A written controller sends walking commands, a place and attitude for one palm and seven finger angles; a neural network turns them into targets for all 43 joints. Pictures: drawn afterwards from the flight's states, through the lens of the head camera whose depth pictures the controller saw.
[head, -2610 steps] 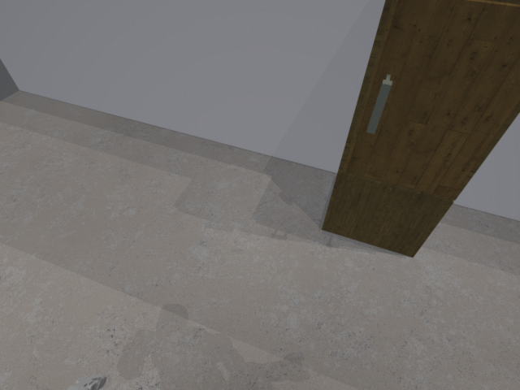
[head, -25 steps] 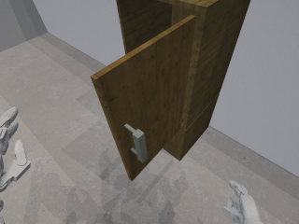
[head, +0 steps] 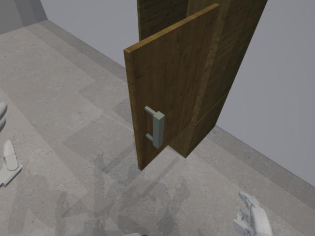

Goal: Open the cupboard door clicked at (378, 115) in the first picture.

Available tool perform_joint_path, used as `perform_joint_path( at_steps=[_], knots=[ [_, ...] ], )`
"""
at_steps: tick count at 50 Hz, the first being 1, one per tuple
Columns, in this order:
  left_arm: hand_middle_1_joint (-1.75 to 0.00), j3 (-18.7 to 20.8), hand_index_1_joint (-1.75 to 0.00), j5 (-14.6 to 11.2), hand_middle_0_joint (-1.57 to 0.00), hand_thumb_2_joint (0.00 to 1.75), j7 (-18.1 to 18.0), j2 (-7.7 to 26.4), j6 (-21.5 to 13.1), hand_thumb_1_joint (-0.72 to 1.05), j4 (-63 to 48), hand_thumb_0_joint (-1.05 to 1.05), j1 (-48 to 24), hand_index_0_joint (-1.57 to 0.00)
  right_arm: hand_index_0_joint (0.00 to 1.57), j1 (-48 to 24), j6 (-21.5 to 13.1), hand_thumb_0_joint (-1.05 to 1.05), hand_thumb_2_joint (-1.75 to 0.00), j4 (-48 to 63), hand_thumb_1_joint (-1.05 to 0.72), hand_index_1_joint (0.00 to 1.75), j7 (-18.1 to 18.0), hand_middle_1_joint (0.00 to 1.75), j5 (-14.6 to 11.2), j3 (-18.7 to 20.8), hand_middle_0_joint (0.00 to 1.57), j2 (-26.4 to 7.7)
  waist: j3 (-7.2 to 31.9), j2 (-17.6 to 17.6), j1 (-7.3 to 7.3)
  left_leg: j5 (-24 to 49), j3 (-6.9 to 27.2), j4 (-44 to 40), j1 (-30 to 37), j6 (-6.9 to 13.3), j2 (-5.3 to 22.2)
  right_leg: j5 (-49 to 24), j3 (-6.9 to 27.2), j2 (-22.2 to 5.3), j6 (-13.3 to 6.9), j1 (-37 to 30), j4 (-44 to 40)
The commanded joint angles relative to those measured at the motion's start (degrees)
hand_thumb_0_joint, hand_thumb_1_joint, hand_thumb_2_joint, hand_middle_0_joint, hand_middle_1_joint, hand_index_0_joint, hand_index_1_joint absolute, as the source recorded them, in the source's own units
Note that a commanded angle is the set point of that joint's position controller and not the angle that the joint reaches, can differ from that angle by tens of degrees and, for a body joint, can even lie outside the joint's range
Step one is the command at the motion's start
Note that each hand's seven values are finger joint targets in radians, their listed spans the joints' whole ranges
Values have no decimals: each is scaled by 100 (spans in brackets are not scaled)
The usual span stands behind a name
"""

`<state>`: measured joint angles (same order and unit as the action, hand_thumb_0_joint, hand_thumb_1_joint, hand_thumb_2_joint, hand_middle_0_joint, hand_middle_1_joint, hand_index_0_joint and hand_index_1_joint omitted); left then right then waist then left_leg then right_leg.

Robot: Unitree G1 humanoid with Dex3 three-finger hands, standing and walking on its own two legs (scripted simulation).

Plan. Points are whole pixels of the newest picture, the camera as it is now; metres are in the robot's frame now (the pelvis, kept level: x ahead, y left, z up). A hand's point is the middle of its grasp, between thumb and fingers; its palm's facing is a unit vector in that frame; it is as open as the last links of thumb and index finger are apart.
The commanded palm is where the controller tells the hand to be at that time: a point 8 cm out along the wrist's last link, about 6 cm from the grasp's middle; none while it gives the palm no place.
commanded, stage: step back with the hand held close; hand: left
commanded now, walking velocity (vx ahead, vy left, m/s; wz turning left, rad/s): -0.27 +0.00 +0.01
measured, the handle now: (153, 127) +0.44 +0.05 -0.03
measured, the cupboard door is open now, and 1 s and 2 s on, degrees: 90 90 90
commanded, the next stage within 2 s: stop stepping back and stand still in 0.54 s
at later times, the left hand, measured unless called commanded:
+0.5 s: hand out of the picture +0.11 +0.29 +0.16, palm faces +0.45 -0.77 -0.45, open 7.4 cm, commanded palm +0.03 +0.32 +0.18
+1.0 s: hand out of the picture +0.01 +0.23 +0.19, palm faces +0.44 -0.79 -0.42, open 7.4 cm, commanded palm -0.04 +0.27 +0.18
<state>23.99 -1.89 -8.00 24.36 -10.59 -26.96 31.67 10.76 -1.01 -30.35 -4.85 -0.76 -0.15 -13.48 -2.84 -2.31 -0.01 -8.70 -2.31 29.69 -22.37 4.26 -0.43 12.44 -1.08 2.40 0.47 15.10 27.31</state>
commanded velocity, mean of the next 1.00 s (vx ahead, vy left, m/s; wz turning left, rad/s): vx -0.14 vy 0.02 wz -0.05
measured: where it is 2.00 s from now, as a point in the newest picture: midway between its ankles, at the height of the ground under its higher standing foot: outside the picture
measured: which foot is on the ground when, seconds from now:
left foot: down 0.00-0.22, up 0.24-0.32, down 0.34-1.00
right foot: down 0.00-0.36, up 0.38-0.74, down 0.76-1.00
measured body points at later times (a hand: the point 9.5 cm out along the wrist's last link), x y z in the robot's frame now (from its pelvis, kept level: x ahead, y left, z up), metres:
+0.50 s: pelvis -0.10 +0.01 +0.00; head -0.07 +0.05 +0.44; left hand +0.08 +0.33 +0.19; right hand +0.09 -0.21 -0.07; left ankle +0.00 +0.08 -0.73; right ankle -0.14 -0.13 -0.67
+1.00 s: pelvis -0.20 -0.02 -0.03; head -0.25 -0.02 +0.42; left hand -0.02 +0.28 +0.21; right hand -0.10 -0.28 -0.12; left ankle -0.02 +0.08 -0.73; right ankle -0.37 -0.09 -0.73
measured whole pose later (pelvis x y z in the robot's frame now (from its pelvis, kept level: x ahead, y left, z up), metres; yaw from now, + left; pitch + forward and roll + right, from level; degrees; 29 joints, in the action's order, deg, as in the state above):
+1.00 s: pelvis -0.20 -0.02 -0.03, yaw -5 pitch -2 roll +1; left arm 28.0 -4.5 -8.6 26.5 -11.2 -26.6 29.4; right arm 16.9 -4.3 -39.2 -5.1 -0.2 0.1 -12.8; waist 4.6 1.2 1.9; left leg -2.4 -5.3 32.8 -29.0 1.8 0.4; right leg 35.0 -3.3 0.6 -1.5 0.5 39.6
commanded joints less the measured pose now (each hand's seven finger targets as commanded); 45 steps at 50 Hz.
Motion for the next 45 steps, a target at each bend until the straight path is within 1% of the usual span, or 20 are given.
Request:
perform_joint_path(
  at_steps=[1, 7, 10, 12, 14, 16, 18, 19, 21, 24, 29, 32, 35, 36, 38, 39, 40, 42, 44, 45],
  knots=[
    [-30, 798, -30, 105, -20, 90, -133, 996, -491, 90, -1400, 0, -388, -20, 20, -575, -469, 0, -90, 858, -90, 30, -95, 30, 50, 320, 20, -858, 647, -741, -63, -3364, 1339, -1910, -1804, 173, 1038, 296, 178, 171, 30, -1766, 754],
    [-30, 1075, -30, -1, -20, 90, -119, 1137, -590, 90, -1560, 0, 94, -20, 20, -488, -629, 0, -90, 785, -90, 30, 10, 30, 55, 364, 20, -755, 961, -336, -58, -2549, 943, -1026, -1361, 95, 770, -224, 789, -64, -192, -1222, 635],
    [-30, 944, -30, -91, -20, 90, -151, 1138, -589, 90, -1526, 0, -91, -20, 20, -228, -610, 0, -90, 512, -90, 30, 55, 30, 50, 434, 20, -700, 996, 825, 91, -1653, 285, 919, 437, -368, 113, 737, 1964, -1079, -637, 981, -954],
    [-30, 714, -30, -38, -20, 90, -230, 1080, -528, 90, -1324, 0, -388, -20, 20, -231, -542, 0, -90, 317, -90, 30, 72, 30, 79, 432, 20, -574, 843, 1305, 134, -1385, 236, 2072, 1033, -494, -68, 572, 2171, -1678, -851, 1793, -1400],
    [-30, 659, -30, 5, -20, 90, -252, 1125, -473, 90, -1305, 0, -646, -20, 20, -340, -503, 0, -90, 294, -90, 30, 48, 30, 91, 374, 20, -511, 667, 1388, 139, -1423, 298, 1719, 883, -440, 20, -23, 1768, -1583, -723, 1636, -1184],
    [-30, 574, -30, -10, -20, 90, -252, 1147, -416, 90, -1331, 0, -883, -20, 20, -478, -491, 0, -90, 259, -90, 30, -40, 30, 80, 299, 20, -576, 177, 563, 183, -1124, 556, -207, 755, -328, 213, 210, 1150, -859, -277, 1609, -565],
    [-30, 767, -30, 69, -20, 90, -270, 1155, -520, 90, -1583, 0, -903, -20, 20, -708, -567, 0, -90, 386, -90, 30, -143, 30, 124, 305, 20, -768, 356, -1564, -3, -794, 2047, -1676, -856, 244, 1717, 433, 268, 152, 101, 86, 1617],
    [-30, 893, -30, 58, -20, 90, -273, 1196, -539, 90, -1505, 0, -851, -20, 20, -532, -646, 0, -90, 348, -90, 30, -138, 30, 188, 332, 20, -553, 576, -1357, -34, -86, 2099, -1606, -833, 453, 1940, 1031, 429, 193, 36, 15, 2405],
    [-30, 980, -30, 29, -20, 90, -172, 1150, -627, 90, -1459, 0, -484, -20, 20, -557, -751, 0, -90, 360, -90, 30, -9, 30, 208, 426, 20, -594, 954, -1046, -8, -2209, 2416, -2183, -1467, 638, 2222, 1407, 623, 357, 34, -496, 3869],
    [-30, 865, -30, -75, -20, 90, -147, 1009, -578, 90, -1965, 0, -331, -20, 20, -617, -843, 0, -90, 347, -90, 30, 124, 30, 175, 478, 20, -613, 1156, -513, -69, -1266, 1619, -1705, -198, 514, 1840, 1417, 430, 207, 36, 303, 3620],
    [-30, 625, -30, -230, -20, 90, -138, 944, -477, 90, -2259, 0, -363, -20, 20, -570, -951, 0, -90, 196, -90, 30, 154, 30, 204, 368, 20, -569, 1489, -1307, -21, -1739, 1265, -2367, 742, -57, 1449, 2033, -173, 401, -53, 123, 2248],
    [-30, 762, -30, -297, -20, 90, -139, 1062, -562, 90, -2100, 0, -249, -20, 20, -402, -1002, 0, -90, 49, -90, 30, 128, 30, 236, 366, 20, -500, 1947, -1374, -13, -853, 990, -2285, 1692, -391, 1307, 2146, -338, 428, -171, -66, 858],
    [-30, 1228, -30, -364, -20, 90, -119, 1465, -581, 90, -2093, 0, 391, -20, 20, -272, -902, 0, -90, 151, -90, 30, 175, 30, 227, 339, 20, -447, 2245, -1390, -78, -251, 299, -1698, 1993, -910, 713, 1429, -566, 435, -421, -692, -938],
    [-30, 1176, -30, -380, -20, 90, -82, 1425, -610, 90, -2154, 0, 445, -20, 20, -312, -838, 0, -90, 223, -90, 30, 195, 30, 161, 270, 20, -398, 2059, -987, -68, -65, -83, -1026, 2028, -872, 414, 989, -316, 103, -519, -516, -1336],
    [-30, 1601, -30, -429, -20, 90, -139, 1854, -647, 90, -2133, 0, 553, -20, 20, -482, -679, 0, -90, 212, -90, 30, 158, 30, 130, 181, 20, -381, 1479, 377, -39, -191, -58, 895, 1954, -566, 210, 309, 659, -1232, -619, 930, -1699],
    [-30, 1729, -30, -456, -20, 90, -176, 1959, -605, 90, -2071, 0, 485, -20, 20, -519, -654, 0, -90, 229, -90, 30, 146, 30, 149, 139, 20, -377, 1420, 616, -46, -307, 2, 1346, 1638, -517, 228, 14, 669, -1580, -704, 980, -1541],
    [-30, 1873, -30, -434, -20, 90, -213, 2120, -622, 90, -2223, 0, 263, -20, 20, -540, -732, 0, -90, 262, -90, 30, 184, 30, 230, 85, 20, -395, 1693, 424, -38, -319, 89, 1338, 1546, -541, 321, -17, 565, -1689, -869, 785, -1334],
    [-30, 1375, -30, -400, -20, 90, -180, 1557, -449, 90, -1936, 0, 119, -20, 20, -477, -738, 0, -90, 313, -90, 30, 109, 30, 1, 245, 20, -463, 1364, 1549, 52, 482, -250, 1026, 1181, -388, 137, -2121, 215, -1102, -558, -217, -600],
    [-30, 1286, -30, -331, -20, 90, -184, 1468, -304, 90, -1542, 0, 50, -20, 20, -355, -711, 0, -90, 242, -90, 30, 0, 30, -14, 230, 20, -534, 1117, 614, 251, 881, -274, 500, 1841, -184, 87, -2713, -146, -960, -235, 162, 193],
    [-30, 1118, -30, -332, -20, 90, -144, 1327, -258, 90, -1168, 0, -165, -20, 20, -367, -729, 0, -90, 155, -90, 30, -32, 30, -29, 221, 20, -614, 797, -81, 343, 586, 90, 315, 2166, -59, 239, -1693, -329, -782, -52, 859, 614]
  ],
)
